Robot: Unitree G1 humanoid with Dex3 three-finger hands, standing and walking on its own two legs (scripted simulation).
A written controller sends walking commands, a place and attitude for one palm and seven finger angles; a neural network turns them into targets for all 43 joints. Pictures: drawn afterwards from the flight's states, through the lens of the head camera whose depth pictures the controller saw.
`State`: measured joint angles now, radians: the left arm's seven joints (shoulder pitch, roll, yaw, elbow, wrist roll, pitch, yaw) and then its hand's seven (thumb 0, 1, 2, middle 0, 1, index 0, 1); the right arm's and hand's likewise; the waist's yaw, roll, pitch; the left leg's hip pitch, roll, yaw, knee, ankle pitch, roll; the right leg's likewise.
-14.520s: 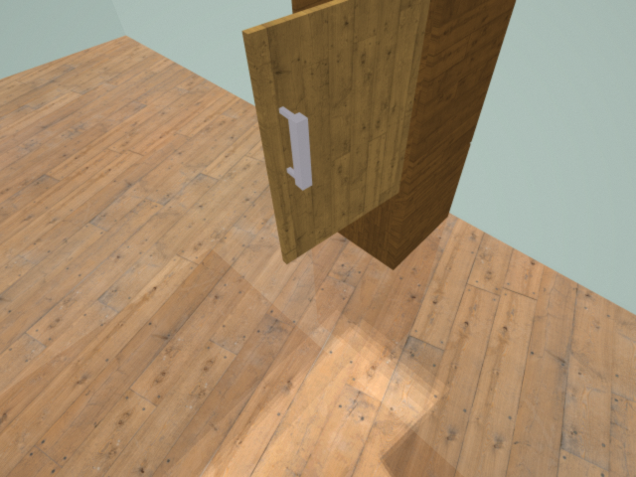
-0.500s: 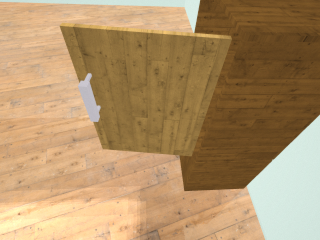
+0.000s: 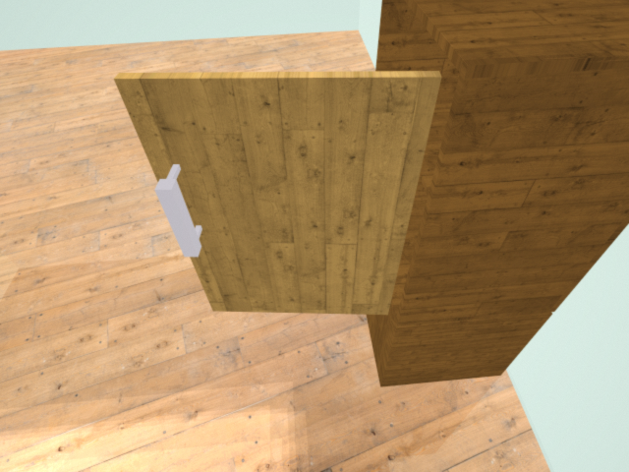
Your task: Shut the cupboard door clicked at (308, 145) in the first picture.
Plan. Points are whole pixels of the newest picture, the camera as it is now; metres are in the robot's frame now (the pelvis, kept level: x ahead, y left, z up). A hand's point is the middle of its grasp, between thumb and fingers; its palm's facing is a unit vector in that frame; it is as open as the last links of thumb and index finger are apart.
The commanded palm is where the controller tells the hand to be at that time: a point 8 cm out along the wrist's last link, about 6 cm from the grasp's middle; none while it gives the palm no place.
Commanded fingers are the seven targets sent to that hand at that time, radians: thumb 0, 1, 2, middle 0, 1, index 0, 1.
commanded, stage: look again from close up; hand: left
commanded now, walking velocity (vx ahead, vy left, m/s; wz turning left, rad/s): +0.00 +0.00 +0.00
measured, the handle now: (184, 211) +0.51 +0.25 +0.03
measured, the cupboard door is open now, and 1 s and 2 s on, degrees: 83 83 83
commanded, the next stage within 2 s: shuffle to correct the standing spot in 0.22 s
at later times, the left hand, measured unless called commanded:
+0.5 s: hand out of the picture -0.01 +0.15 -0.17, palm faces +0.01 -0.98 -0.18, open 7.4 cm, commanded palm none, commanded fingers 0.00 0.90 0.90 -0.20 -0.30 -0.20 -0.30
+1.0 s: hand out of the picture +0.12 +0.20 -0.17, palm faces +0.00 -0.97 -0.24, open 7.4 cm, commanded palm none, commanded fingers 0.00 0.90 0.90 -0.20 -0.30 -0.20 -0.30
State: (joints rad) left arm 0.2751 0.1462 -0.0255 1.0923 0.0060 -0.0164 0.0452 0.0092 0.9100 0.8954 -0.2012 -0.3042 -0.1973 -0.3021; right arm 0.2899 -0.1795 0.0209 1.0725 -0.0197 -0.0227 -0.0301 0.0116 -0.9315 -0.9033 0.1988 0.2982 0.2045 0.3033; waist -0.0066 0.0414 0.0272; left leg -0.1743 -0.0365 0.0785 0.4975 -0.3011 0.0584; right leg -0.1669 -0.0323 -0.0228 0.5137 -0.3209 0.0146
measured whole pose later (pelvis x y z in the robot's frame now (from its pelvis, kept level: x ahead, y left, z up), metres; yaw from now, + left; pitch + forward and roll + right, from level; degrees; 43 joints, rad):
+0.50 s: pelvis +0.00 -0.01 +0.00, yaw +0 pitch -1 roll +0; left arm 0.30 0.15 -0.02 1.10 0.01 -0.01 0.03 0.01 0.91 0.90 -0.20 -0.30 -0.20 -0.30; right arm 0.28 -0.17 0.02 1.11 -0.02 -0.01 -0.02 0.00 -0.91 -0.90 0.20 0.30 0.20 0.30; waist 0.01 0.00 0.04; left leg -0.17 -0.01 0.08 0.48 -0.29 0.04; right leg -0.16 -0.01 -0.02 0.50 -0.31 -0.01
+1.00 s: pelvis +0.05 +0.01 -0.01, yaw +0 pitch -1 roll +0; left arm 0.18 0.18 0.01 1.02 0.01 -0.02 0.04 0.01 0.91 0.90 -0.20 -0.30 -0.20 -0.30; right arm 0.28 -0.15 0.00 1.09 -0.01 -0.01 -0.04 0.00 -0.91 -0.90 0.20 0.30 0.21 0.30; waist -0.01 0.02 0.08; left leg -0.11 -0.05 0.09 0.52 -0.39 0.05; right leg -0.26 -0.03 -0.07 0.59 -0.31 -0.02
